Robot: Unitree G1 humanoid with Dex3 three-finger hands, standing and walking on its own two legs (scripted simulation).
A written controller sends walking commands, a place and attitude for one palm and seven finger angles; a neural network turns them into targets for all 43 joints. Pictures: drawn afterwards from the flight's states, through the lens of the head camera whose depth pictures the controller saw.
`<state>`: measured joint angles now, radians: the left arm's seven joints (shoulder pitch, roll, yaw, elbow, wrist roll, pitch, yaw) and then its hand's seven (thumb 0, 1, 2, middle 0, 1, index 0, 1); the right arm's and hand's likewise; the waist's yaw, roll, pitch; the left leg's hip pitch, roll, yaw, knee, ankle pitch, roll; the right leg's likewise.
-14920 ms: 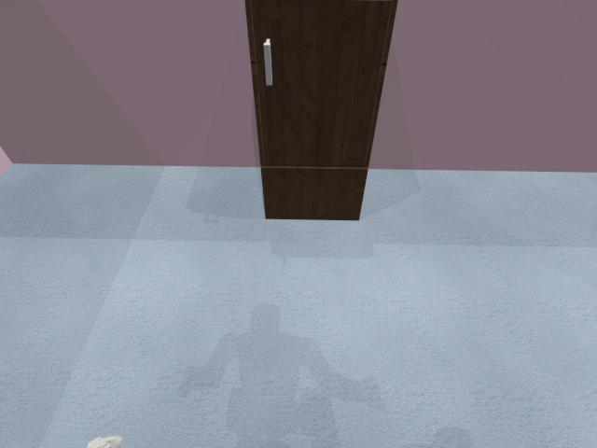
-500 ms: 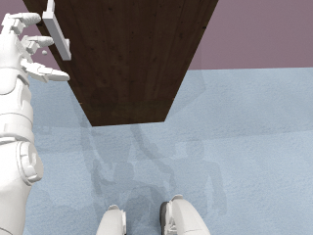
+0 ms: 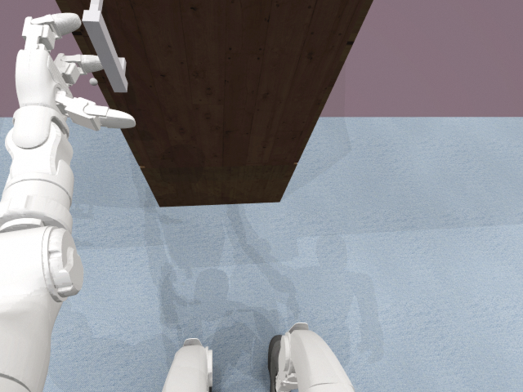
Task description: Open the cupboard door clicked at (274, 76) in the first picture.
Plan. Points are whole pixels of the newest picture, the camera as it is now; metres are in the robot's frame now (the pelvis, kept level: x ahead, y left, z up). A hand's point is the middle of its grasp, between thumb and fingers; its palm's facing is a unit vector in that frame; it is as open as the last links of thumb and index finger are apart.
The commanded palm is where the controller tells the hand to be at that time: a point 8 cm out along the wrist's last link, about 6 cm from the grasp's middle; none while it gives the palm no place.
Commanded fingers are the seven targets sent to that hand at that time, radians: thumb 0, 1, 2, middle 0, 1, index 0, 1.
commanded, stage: slide the fingers in behind the handle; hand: left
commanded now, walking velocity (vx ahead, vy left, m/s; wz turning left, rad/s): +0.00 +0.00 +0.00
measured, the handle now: (109, 45) +0.60 +0.19 +0.08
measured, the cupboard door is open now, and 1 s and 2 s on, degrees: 0 0 0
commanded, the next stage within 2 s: move the hooked fingers beside the handle in 0.10 s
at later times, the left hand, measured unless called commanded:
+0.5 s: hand (110, 76) +0.55 +0.19 +0.07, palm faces -0.01 -1.00 -0.01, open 14.0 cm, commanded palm +0.53 +0.23 +0.07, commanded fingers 0.00 -0.50 0.30 -0.30 -1.20 -0.30 -1.20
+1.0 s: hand (93, 77) +0.55 +0.21 +0.07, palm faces -0.01 -1.00 -0.02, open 13.9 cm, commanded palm +0.53 +0.25 +0.07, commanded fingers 0.00 -0.50 0.30 -0.30 -1.20 -0.30 -1.20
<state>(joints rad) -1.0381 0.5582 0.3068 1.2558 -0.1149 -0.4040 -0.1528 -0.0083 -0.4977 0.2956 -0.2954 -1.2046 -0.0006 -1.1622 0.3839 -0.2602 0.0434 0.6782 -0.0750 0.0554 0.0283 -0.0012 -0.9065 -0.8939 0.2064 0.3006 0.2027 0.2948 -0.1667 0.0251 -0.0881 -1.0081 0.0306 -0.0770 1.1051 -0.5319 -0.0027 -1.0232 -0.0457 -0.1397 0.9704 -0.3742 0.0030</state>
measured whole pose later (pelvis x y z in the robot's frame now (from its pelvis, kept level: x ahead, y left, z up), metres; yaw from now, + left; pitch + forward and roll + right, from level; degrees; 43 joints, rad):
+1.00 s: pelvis +0.01 +0.01 +0.00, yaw -4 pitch +25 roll -4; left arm -0.95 0.63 0.47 1.19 -0.07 -0.38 -0.30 -0.01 -0.50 0.30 -0.30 -1.21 -0.31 -1.21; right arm 0.40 -0.27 0.06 0.60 -0.04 0.10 0.00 0.00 -0.91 -0.89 0.21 0.30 0.20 0.29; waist -0.20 0.03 -0.09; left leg -0.99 0.06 -0.01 1.10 -0.55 0.02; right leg -1.04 -0.02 -0.07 0.96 -0.36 0.03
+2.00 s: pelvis +0.00 +0.01 +0.00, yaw -4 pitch +25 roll -5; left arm -0.95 0.77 0.54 1.23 -0.10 -0.36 -0.44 -0.01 -0.50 0.30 -0.29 -1.20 -0.30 -1.20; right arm 0.39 -0.28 0.08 0.59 -0.03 0.09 -0.02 0.00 -0.91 -0.89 0.21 0.30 0.20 0.29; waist -0.20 0.02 -0.08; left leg -1.02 0.06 -0.02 1.12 -0.55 0.02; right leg -1.06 -0.01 -0.07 0.97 -0.35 0.02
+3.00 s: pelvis +0.00 +0.01 +0.00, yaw -4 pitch +26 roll -5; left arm -0.96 0.73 0.52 1.19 -0.09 -0.34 -0.40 -0.01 -0.50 0.30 -0.29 -1.20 -0.30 -1.20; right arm 0.38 -0.28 0.08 0.58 -0.03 0.09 -0.01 0.00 -0.91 -0.89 0.21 0.30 0.20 0.29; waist -0.21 0.02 -0.08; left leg -1.04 0.06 -0.03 1.14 -0.56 0.02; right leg -1.07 0.00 -0.08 0.97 -0.36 0.03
